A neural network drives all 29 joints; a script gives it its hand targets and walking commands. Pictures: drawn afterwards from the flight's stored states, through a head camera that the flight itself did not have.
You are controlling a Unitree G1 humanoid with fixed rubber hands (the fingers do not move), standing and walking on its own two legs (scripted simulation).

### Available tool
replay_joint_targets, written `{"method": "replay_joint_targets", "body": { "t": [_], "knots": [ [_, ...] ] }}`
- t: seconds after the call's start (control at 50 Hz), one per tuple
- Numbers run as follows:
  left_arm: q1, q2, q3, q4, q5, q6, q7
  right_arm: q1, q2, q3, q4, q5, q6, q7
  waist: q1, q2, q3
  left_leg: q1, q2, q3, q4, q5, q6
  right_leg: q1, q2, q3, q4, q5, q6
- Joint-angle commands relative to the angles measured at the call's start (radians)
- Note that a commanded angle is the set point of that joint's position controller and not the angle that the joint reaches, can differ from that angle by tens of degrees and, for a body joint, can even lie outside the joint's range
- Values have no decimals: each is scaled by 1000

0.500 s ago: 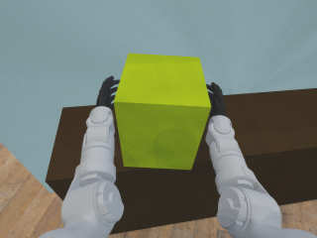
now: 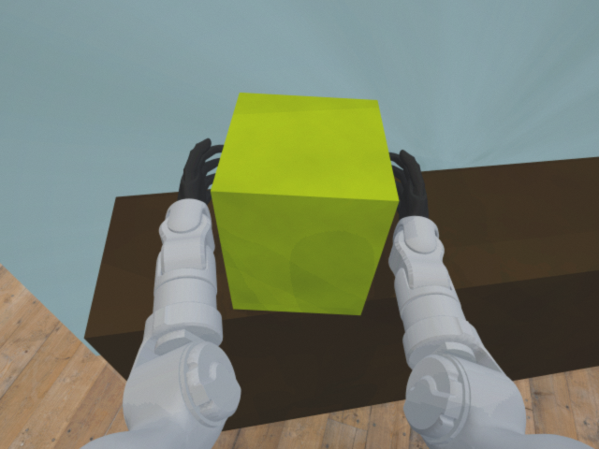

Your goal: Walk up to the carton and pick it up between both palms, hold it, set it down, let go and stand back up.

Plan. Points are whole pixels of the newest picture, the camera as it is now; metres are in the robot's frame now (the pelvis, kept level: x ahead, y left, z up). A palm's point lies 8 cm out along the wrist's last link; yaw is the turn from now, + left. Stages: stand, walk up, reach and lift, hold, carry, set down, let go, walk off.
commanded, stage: set down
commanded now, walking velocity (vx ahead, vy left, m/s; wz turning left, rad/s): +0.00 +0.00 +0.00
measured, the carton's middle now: (302, 208) +0.44 +0.04 +0.07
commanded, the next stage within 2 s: none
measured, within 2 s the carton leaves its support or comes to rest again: neither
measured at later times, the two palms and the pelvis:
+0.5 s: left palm (197, 203) +0.41 +0.19 +0.10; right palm (409, 215) +0.40 -0.10 +0.11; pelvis +0.00 +0.00 +0.00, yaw -1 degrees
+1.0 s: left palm (200, 195) +0.44 +0.19 +0.08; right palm (404, 208) +0.44 -0.11 +0.08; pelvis +0.00 +0.01 -0.01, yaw -2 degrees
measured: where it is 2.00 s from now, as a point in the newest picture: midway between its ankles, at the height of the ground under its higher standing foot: outside the picture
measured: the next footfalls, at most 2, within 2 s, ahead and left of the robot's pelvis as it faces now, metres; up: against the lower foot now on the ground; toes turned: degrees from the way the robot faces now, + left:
none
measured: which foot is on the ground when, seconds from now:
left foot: down 0.00-1.00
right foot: down 0.00-1.00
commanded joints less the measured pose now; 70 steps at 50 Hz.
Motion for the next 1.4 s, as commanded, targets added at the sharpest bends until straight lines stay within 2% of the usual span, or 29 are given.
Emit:
{"method": "replay_joint_targets", "body": {
  "t": [0.0, 0.08, 0.12, 0.3, 0.44, 0.54, 0.56, 0.6, 0.62, 0.64, 0.66, 0.74, 0.78, 0.82, 0.88, 0.9, 0.96, 0.98, 1.08, 1.1, 1.14, 1.16, 1.22, 1.24, 1.3, 1.32, 1.34, 1.36, 1.38],
  "knots": [
    [-405, -331, -208, 82, -4, 14, -94, -498, 362, 252, -1, -35, -8, 125, -8, 49, -317, 38, -50, 159, -28, 250, -7, 141, 65, -117, 8, 149, 36],
    [-396, -335, -205, 88, 1, 7, -99, -446, 382, 225, 26, -50, 0, 121, -22, 66, -273, 54, -50, 160, -23, 263, -12, 118, 64, -114, -3, 121, 28],
    [-382, -319, -183, 95, 10, 5, -98, -447, 366, 232, 11, -49, 9, 128, -1, 62, -256, 50, -49, 152, -27, 259, -6, 111, 64, -117, -11, 97, 29],
    [-351, -256, -173, 53, 21, -11, -71, -381, 289, 224, 33, -37, 10, 117, -6, 81, -256, 75, -43, 157, -7, 315, -17, 102, 71, -108, -7, 111, 32],
    [-374, -237, -151, 73, 29, -24, -47, -372, 299, 169, 60, -67, 18, 121, -11, 54, -229, 33, -42, 147, -46, 168, 14, 79, 59, -102, -29, 34, 32],
    [-391, -149, -151, 56, 5, -54, -18, -379, 197, 170, 55, -39, 6, 107, -4, 71, -295, 66, -35, 150, -15, 285, -2, 70, 72, -101, -19, 90, 26],
    [-362, -22, -141, 55, -15, -58, 5, -344, 63, 172, 50, -11, 3, 91, 9, 83, -313, 66, -37, 157, -6, 308, -8, 82, 75, -90, -14, 109, 26],
    [-404, -82, -189, 38, -34, -73, 21, -359, 135, 195, 86, 23, -1, 74, -11, 87, -299, 70, -37, 142, 6, 319, -6, 45, 77, -89, -23, 104, 20],
    [-372, 27, -187, 52, -69, -83, 48, -350, -16, 207, 81, 64, -4, 59, 10, 105, -349, 71, -31, 144, 15, 337, -18, 45, 87, -85, -12, 129, 16],
    [-415, -5, -228, 47, -95, -96, 64, -385, 30, 221, 79, 81, -8, 48, -16, 114, -349, 49, -28, 132, 27, 356, -16, 21, 84, -85, -14, 132, 18],
    [-423, 86, -228, 54, -115, -102, 88, -390, -62, 221, 87, 112, -8, 32, -3, 123, -391, 64, -29, 128, 34, 344, -25, 4, 87, -79, -6, 135, 15],
    [-517, 209, -357, 100, -266, -153, 176, -485, -196, 331, 142, 301, -25, -19, 7, 179, -577, 22, -11, 97, 120, 418, -49, -70, 97, -49, 42, 207, -17],
    [-537, 250, -373, 132, -324, -181, 196, -532, -250, 383, 106, 356, -36, -39, 29, 166, -702, 17, -13, 89, 170, 487, -62, -70, 102, -44, 69, 274, -20],
    [-569, 261, -422, 148, -395, -201, 204, -557, -284, 405, 98, 409, -43, -59, 6, 156, -856, 38, -18, 81, 216, 523, -76, -103, 98, -44, 99, 335, -17],
    [-518, 312, -426, 227, -436, -211, 200, -555, -354, 493, 134, 487, -48, -81, 20, 103, -884, 33, -15, 70, 267, 661, -83, -94, 115, -45, 136, 474, -9],
    [-512, 326, -422, 271, -454, -202, 191, -563, -373, 497, 149, 499, -43, -90, 2, 74, -863, 33, -16, 70, 269, 644, -82, -89, 112, -49, 136, 487, -1],
    [-518, 405, -415, 264, -491, -184, 176, -605, -412, 578, 107, 598, -21, -102, 31, 24, -824, -70, -36, 78, 236, 595, -63, 7, 103, -20, 163, 622, 11],
    [-515, 410, -431, 238, -501, -170, 177, -604, -419, 597, 130, 631, -6, -106, 19, 21, -817, -72, -39, 76, 228, 585, -64, 10, 105, -21, 170, 639, 17],
    [-548, 419, -491, 112, -546, -65, 169, -603, -477, 633, 169, 739, 84, -114, -7, 125, -748, 77, -21, 62, 239, 685, -112, -101, 133, -42, 99, 486, -13],
    [-544, 417, -512, 91, -564, -45, 164, -589, -488, 646, 151, 748, 98, -118, -34, 123, -743, 94, -20, 56, 239, 672, -112, -121, 133, -43, 81, 458, -16],
    [-542, 433, -508, 61, -572, -9, 157, -621, -485, 661, 75, 757, 131, -127, -10, 100, -750, 81, -31, 52, 209, 598, -98, -102, 129, -34, 73, 438, -10],
    [-555, 445, -521, 41, -580, 10, 155, -642, -487, 650, 34, 755, 145, -132, -21, 99, -756, 72, -33, 54, 205, 576, -92, -93, 126, -33, 76, 430, -10],
    [-579, 455, -550, -87, -622, 87, 157, -662, -513, 647, -61, 799, 202, -139, -40, 162, -809, 117, -39, 47, 220, 624, -105, -91, 126, -42, 72, 445, -14],
    [-629, 488, -530, -97, -625, 109, 160, -704, -518, 650, -66, 799, 227, -140, -17, 165, -818, 115, -40, 47, 209, 588, -107, -114, 129, -50, 65, 406, -18],
    [-637, 516, -545, 84, -634, 156, 153, -702, -505, 673, 87, 818, 301, -140, -27, 156, -572, 23, -34, 30, 160, 378, -73, -161, 106, -37, 37, 219, -23],
    [-686, 527, -551, 81, -650, 148, 159, -729, -520, 654, 88, 815, 310, -140, -34, 142, -602, 14, -35, 39, 135, 319, -67, -169, 104, -39, 27, 174, -25],
    [-667, 498, -592, 66, -660, 156, 169, -724, -531, 658, 98, 823, 320, -142, -43, 174, -627, 37, -27, 29, 136, 322, -67, -181, 106, -41, 39, 180, -29],
    [-606, 523, -551, 86, -644, 165, 170, -687, -523, 682, 61, 828, 323, -146, -20, 122, -652, 55, -28, 35, 148, 375, -58, -138, 110, -38, 38, 232, -24],
    [-682, 550, -544, -10, -665, 176, 171, -741, -555, 650, -28, 824, 324, -156, -39, 136, -747, 70, -34, 46, 158, 419, -65, -92, 111, -38, 46, 298, -14]
  ]
}}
